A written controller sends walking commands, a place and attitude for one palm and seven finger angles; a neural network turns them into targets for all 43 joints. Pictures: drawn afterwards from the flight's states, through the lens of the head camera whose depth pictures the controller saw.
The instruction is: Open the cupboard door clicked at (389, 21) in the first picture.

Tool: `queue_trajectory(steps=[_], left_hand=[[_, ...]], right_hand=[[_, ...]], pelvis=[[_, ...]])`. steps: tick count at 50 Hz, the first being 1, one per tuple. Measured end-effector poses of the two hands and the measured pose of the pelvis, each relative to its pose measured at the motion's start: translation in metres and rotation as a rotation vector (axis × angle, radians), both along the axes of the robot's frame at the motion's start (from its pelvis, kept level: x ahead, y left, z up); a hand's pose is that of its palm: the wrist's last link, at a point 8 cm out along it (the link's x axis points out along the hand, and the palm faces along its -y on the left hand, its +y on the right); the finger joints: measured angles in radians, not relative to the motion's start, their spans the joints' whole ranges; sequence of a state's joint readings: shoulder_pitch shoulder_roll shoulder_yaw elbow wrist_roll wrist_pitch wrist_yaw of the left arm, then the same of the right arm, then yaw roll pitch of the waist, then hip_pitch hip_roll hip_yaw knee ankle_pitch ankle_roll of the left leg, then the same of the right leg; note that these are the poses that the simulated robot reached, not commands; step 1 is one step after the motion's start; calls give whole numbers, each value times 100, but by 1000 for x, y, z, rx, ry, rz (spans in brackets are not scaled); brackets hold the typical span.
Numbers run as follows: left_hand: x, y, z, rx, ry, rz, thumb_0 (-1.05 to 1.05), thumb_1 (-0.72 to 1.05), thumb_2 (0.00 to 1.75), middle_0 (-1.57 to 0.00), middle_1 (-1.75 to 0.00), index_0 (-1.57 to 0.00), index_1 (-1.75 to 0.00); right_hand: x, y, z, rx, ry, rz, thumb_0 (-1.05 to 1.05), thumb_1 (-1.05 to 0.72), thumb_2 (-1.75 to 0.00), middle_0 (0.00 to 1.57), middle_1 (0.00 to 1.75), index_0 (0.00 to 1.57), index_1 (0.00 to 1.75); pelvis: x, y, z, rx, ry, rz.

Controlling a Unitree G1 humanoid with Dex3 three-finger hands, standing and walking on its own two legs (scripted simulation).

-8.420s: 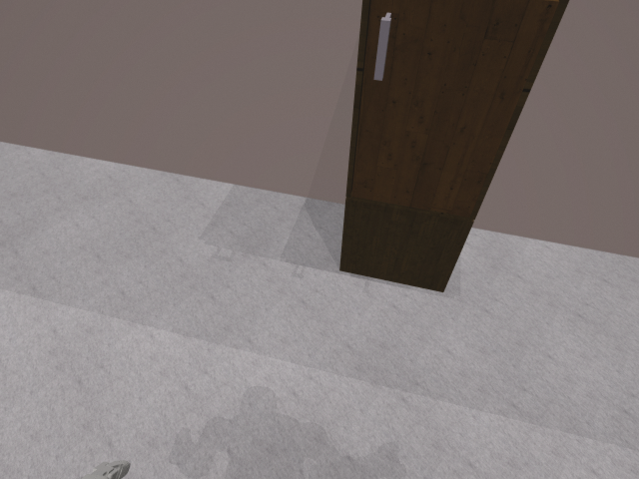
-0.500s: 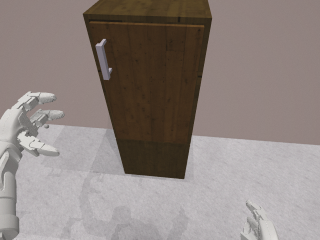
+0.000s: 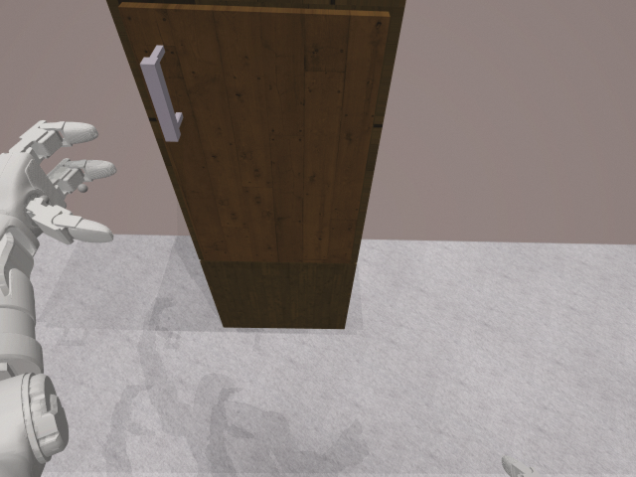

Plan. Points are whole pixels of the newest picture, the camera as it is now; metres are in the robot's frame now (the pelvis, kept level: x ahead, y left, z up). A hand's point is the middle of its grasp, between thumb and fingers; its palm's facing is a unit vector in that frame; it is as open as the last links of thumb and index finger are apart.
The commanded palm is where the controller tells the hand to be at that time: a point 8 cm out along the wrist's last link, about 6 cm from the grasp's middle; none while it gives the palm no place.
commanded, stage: move the hooked fingers beside the handle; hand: left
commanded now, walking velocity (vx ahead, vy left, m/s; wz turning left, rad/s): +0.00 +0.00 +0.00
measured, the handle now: (165, 95) +0.62 +0.25 +0.15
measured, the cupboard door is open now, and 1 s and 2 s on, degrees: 0 0 0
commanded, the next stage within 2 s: none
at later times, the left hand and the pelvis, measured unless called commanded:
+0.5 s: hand (99, 144) +0.48 +0.30 +0.16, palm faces +0.02 -1.00 +0.01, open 14.0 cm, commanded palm +0.47 +0.35 +0.15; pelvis +0.00 +0.02 -0.01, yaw +0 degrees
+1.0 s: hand (110, 111) +0.56 +0.31 +0.15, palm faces +0.04 -1.00 +0.02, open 14.0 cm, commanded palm +0.56 +0.36 +0.15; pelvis +0.02 +0.02 -0.02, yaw -3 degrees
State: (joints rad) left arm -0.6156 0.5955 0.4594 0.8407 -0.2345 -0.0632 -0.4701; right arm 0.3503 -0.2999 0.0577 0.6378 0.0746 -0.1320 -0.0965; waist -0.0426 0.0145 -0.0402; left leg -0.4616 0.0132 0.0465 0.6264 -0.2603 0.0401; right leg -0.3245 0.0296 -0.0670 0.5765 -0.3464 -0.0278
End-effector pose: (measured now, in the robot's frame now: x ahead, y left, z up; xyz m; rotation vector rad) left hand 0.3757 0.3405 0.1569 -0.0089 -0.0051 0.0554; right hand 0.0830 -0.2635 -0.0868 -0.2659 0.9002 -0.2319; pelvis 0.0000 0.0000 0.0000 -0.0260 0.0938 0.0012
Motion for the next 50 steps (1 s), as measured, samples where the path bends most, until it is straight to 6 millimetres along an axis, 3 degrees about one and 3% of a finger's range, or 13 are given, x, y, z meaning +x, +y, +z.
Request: queue_trajectory(steps=[17,27,38,50], left_hand=[[49,17,-3,-9,21,-16,-2,-50,30,-30,-120,-29,-120],[90,10,1,-19,24,-34,-2,-50,30,-30,-120,-30,-120],[125,16,5,-9,27,-12,-2,-50,30,-30,-120,-30,-120],[161,27,-4,-12,31,-19,-2,-50,30,-30,-120,-30,-120]], right_hand=[[-30,2,-5,-52,157,-41,1,-90,-90,20,30,20,30],[-74,1,-9,-70,298,-112,1,-90,-90,20,30,20,30],[-130,3,-5,-78,485,-217,0,-90,-90,20,30,20,30],[-149,12,1,-102,609,-263,0,-90,-90,20,30,20,30]], pelvis=[[0,14,-6,-17,74,7],[0,17,-10,-25,133,-1],[7,16,-14,-33,195,-22],[16,20,-20,-50,268,-33]])
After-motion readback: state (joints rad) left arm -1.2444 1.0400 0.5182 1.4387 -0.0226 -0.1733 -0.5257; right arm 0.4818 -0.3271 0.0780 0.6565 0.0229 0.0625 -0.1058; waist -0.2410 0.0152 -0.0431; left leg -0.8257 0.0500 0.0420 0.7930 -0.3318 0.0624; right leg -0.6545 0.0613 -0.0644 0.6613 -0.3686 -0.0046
